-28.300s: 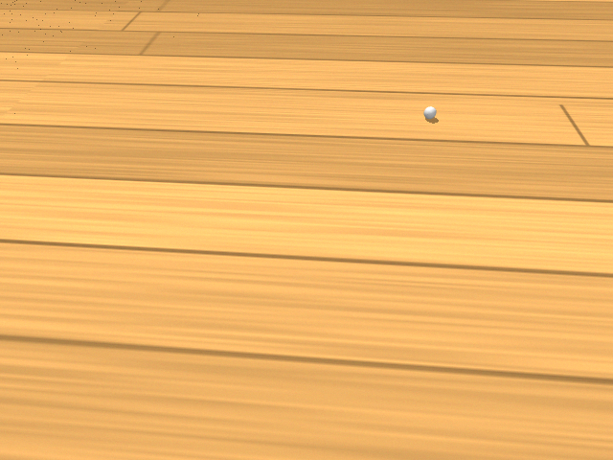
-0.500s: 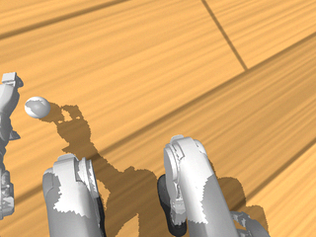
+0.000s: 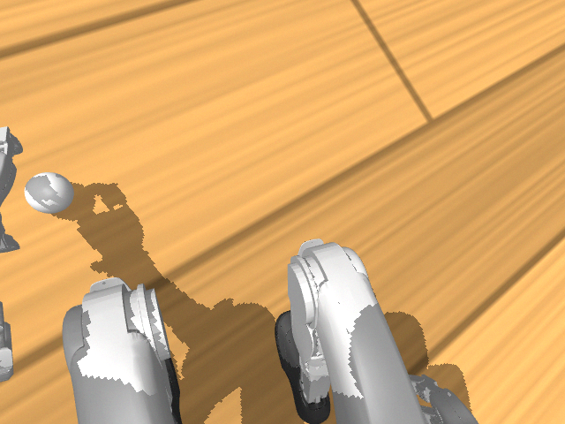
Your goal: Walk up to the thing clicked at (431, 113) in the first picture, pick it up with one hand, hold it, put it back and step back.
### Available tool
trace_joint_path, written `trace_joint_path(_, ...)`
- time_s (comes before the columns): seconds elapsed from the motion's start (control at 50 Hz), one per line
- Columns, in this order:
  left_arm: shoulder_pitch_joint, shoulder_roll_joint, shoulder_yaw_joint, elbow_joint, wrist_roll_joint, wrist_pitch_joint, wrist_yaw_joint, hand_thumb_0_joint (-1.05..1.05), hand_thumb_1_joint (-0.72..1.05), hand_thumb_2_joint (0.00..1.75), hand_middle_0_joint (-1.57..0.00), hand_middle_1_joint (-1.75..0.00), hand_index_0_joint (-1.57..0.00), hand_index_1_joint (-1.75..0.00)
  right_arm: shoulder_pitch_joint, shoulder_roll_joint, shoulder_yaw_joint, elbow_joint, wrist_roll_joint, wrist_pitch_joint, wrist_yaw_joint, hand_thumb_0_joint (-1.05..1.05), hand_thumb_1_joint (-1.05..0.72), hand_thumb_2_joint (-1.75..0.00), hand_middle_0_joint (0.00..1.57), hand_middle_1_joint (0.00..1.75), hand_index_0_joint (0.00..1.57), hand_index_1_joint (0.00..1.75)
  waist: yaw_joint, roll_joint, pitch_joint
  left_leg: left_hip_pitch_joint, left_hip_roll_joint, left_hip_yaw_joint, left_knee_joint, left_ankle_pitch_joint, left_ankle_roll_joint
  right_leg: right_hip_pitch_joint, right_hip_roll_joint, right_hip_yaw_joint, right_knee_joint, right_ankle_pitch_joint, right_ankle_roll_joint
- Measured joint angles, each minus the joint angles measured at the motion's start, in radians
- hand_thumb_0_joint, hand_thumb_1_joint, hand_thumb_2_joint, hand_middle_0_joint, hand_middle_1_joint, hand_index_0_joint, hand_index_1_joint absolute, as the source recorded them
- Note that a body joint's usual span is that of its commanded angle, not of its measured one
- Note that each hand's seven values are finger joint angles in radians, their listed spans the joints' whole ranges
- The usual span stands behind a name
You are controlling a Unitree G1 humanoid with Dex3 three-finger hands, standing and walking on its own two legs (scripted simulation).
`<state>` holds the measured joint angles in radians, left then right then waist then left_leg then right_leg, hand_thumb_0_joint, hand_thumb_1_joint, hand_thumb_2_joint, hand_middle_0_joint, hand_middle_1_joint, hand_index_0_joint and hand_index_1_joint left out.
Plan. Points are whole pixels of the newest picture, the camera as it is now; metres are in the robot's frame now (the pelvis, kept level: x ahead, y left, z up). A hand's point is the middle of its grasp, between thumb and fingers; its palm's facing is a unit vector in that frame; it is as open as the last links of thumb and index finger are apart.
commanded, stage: rise first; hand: left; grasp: from above
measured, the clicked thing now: (50, 192) +0.48 +0.29 -0.29
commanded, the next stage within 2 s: approach in 1.20 s
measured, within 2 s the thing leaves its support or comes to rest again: neither
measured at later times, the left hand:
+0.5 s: hand out of the picture +0.45 +0.33 -0.19, palm faces -0.45 -0.10 -0.89, open 14.2 cm
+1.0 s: hand out of the picture +0.45 +0.33 -0.18, palm faces -0.44 -0.09 -0.89, open 14.1 cm
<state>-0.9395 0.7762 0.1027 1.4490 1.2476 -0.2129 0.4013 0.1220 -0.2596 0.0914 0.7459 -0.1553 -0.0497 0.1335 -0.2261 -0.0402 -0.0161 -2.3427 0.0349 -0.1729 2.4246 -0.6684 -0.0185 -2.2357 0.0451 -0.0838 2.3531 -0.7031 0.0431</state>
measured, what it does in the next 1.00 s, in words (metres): stands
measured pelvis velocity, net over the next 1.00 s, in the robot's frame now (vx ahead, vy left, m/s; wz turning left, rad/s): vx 0.00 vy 0.00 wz -0.02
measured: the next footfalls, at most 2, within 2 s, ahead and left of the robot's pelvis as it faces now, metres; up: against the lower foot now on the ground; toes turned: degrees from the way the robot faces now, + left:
none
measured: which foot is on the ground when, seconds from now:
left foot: down 0.00-1.00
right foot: down 0.00-1.00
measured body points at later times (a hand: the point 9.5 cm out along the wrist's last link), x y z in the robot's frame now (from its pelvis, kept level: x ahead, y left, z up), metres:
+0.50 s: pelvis +0.00 +0.00 -0.01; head +0.25 +0.09 +0.36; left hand +0.46 +0.33 -0.14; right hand +0.06 -0.27 -0.10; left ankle +0.08 +0.13 -0.29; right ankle +0.10 -0.12 -0.29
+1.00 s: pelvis +0.00 +0.00 +0.00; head +0.24 +0.09 +0.36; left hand +0.47 +0.34 -0.13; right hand +0.06 -0.26 -0.10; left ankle +0.08 +0.13 -0.29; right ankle +0.10 -0.12 -0.29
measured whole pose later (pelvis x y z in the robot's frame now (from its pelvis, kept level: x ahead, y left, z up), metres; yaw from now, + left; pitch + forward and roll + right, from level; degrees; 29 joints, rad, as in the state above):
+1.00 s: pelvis +0.00 +0.00 +0.00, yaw -1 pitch +32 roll -10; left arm -0.95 0.84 0.11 1.43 1.26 -0.23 0.37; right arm 0.13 -0.27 0.12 0.73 -0.16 -0.05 0.15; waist -0.24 -0.05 0.00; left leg -2.35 0.03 -0.19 2.45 -0.67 -0.01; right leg -2.23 0.05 -0.10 2.36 -0.70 0.05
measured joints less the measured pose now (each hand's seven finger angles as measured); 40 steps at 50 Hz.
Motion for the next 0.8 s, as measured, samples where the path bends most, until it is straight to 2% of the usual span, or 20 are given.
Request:
trace_joint_path(0.46, -0.022, 0.062, 0.014, 0.037, 0.02, -0.021, 0.011, 0.0, -0.54, 1.01, -0.09, -1.02, -0.08, -1.02, -0.002, -0.008, 0.027, -0.006, -0.017, -0.008, 0.004, 0.0, -0.91, -0.89, 0.2, 0.3, 0.2, 0.3, -0.021, -0.015, 0.024, -0.017, -0.005, -0.016, 0.031, -0.001, 0.002, -0.005, 0.002, -0.012, 0.018, 0.0, 0.005)
trace_joint_path(0.6, -0.023, 0.074, 0.021, 0.019, 0.02, -0.019, 0.003, 0.0, -0.54, 1.01, -0.09, -1.02, -0.08, -1.02, 0.002, -0.008, 0.035, -0.011, -0.02, -0.009, 0.007, 0.0, -0.91, -0.89, 0.2, 0.3, 0.2, 0.3, -0.025, -0.014, 0.029, -0.02, -0.006, -0.019, 0.035, -0.002, 0.003, -0.005, 0.002, -0.014, 0.019, -0.002, 0.007)
trace_joint_path(0.8, -0.02, 0.073, 0.009, 0.007, 0.007, -0.012, -0.024, 0.0, -0.54, 1.01, -0.09, -1.03, -0.08, -1.03, 0.009, -0.008, 0.036, -0.02, -0.015, -0.004, 0.013, 0.0, -0.91, -0.89, 0.2, 0.3, 0.2, 0.3, -0.023, -0.006, 0.025, -0.016, -0.007, -0.02, 0.029, -0.003, 0.004, 0.0, 0.002, -0.016, 0.011, -0.002, 0.006)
